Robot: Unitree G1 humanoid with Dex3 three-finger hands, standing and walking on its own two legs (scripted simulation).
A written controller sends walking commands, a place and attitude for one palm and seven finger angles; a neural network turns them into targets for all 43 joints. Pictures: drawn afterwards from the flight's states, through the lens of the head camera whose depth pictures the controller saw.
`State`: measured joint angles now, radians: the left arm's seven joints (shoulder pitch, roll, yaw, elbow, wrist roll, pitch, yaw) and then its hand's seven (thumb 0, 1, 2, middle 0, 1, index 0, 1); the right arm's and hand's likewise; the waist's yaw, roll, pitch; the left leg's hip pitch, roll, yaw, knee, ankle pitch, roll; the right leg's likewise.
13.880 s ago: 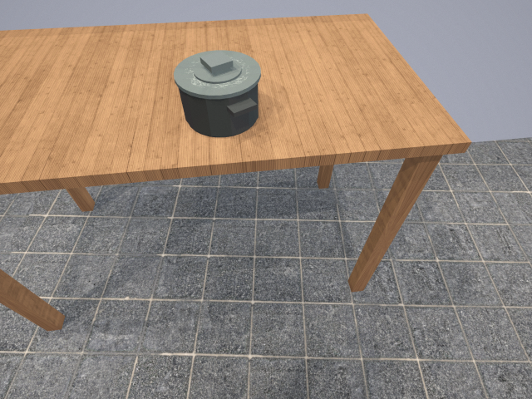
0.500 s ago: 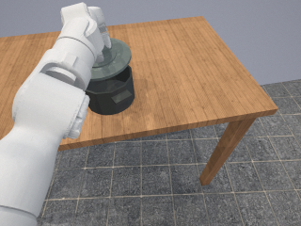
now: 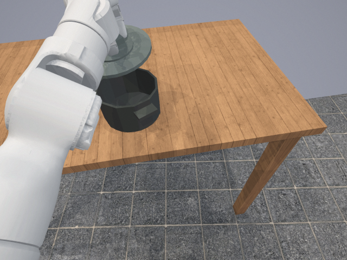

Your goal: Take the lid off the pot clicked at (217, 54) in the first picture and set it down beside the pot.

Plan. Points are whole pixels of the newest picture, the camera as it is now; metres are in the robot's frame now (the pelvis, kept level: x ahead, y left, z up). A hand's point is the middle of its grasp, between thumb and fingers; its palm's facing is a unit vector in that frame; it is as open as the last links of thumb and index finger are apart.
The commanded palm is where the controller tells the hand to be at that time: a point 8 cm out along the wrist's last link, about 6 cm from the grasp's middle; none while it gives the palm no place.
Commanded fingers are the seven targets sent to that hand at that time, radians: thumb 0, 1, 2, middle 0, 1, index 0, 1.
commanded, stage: lift the lid straight up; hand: left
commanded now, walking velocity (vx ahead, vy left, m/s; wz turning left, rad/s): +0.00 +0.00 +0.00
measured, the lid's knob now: (108, 39) +0.52 +0.09 +0.25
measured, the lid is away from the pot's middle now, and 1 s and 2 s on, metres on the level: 0.01 0.04 0.17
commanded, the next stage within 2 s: move the lid sideways beside the pot in 0.64 s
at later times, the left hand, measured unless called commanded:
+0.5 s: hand (102, 11) +0.50 +0.09 +0.31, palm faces -0.22 -0.22 -0.95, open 7.6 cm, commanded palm +0.51 +0.08 +0.38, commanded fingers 0.00 0.59 0.95 -0.76 -1.15 -0.86 -1.16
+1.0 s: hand (89, 14) +0.50 +0.11 +0.31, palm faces -0.21 -0.17 -0.96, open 7.6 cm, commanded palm +0.50 +0.12 +0.38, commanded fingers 0.00 0.59 0.95 -0.76 -1.15 -0.86 -1.16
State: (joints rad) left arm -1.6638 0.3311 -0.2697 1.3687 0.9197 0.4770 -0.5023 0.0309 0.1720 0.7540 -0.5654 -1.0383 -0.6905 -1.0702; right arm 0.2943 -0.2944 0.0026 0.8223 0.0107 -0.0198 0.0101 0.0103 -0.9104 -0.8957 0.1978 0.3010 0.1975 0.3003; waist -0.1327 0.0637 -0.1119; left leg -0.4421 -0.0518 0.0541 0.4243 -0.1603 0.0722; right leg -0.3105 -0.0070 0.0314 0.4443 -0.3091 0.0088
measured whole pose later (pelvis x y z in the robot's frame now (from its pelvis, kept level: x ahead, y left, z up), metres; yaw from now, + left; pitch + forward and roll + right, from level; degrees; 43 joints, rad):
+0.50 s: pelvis +0.00 +0.00 +0.00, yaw +0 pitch +11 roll +0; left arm -1.79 0.35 -0.26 1.42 0.94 0.53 -0.49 0.03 0.17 0.75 -0.57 -1.04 -0.70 -1.07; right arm 0.33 -0.31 0.00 0.86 0.01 -0.04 0.02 0.01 -0.91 -0.90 0.20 0.30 0.20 0.30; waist -0.15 0.07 -0.11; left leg -0.45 -0.05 0.05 0.40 -0.15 0.07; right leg -0.31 -0.01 0.03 0.41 -0.29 0.01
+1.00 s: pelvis +0.01 +0.00 +0.00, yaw +0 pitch +10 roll +0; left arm -1.63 0.42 -0.26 1.22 0.98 0.46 -0.56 0.03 0.17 0.75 -0.57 -1.04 -0.70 -1.08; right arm 0.28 -0.31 0.00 0.80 0.01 0.01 0.01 0.01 -0.91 -0.90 0.20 0.30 0.20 0.30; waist -0.12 0.06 -0.11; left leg -0.40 -0.05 0.05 0.39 -0.15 0.07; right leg -0.27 0.00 0.04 0.40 -0.30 0.00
